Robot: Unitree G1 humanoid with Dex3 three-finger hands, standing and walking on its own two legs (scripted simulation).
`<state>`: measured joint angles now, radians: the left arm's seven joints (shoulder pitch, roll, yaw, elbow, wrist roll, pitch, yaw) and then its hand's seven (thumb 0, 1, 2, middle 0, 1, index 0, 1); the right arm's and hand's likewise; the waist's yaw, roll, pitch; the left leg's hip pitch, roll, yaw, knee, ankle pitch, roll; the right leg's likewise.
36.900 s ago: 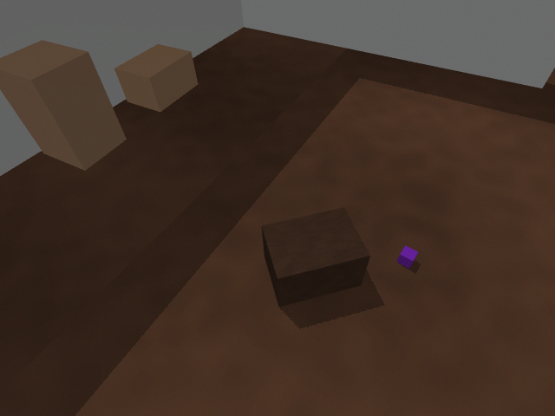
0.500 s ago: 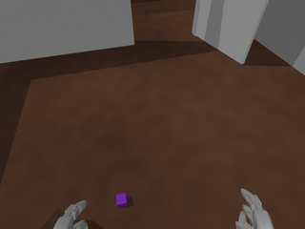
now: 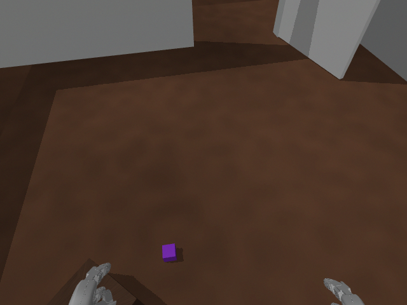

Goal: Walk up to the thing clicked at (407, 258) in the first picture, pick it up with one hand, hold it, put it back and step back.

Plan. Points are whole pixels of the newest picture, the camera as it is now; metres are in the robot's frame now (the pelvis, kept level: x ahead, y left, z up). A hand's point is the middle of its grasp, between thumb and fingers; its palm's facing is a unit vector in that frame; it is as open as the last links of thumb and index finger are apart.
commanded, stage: stand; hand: left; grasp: from above
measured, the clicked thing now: (169, 252) +0.45 +0.21 -0.71
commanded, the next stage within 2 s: none
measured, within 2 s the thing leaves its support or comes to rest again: neither
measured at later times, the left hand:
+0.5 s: hand out of the picture +0.04 +0.24 -0.12, palm faces +0.05 -0.95 -0.31, open 7.4 cm
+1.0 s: hand out of the picture +0.03 +0.23 -0.12, palm faces +0.03 -0.94 -0.33, open 7.4 cm
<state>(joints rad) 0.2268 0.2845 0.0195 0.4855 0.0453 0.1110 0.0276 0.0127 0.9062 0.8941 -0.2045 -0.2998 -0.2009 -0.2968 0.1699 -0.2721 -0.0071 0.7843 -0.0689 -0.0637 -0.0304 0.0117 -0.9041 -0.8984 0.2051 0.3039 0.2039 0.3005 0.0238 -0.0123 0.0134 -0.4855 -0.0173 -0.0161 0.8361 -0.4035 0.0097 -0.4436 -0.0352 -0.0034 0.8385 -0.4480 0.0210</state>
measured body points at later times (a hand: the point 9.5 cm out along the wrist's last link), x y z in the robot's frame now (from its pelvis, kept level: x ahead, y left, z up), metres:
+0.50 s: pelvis +0.00 +0.01 +0.04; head -0.01 +0.01 +0.49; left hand +0.04 +0.29 -0.10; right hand +0.08 -0.26 -0.10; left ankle +0.02 +0.12 -0.70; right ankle -0.01 -0.13 -0.70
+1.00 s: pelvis -0.01 -0.01 +0.04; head +0.00 -0.01 +0.49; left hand +0.03 +0.28 -0.10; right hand +0.05 -0.29 -0.10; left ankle +0.02 +0.12 -0.70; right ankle -0.01 -0.13 -0.70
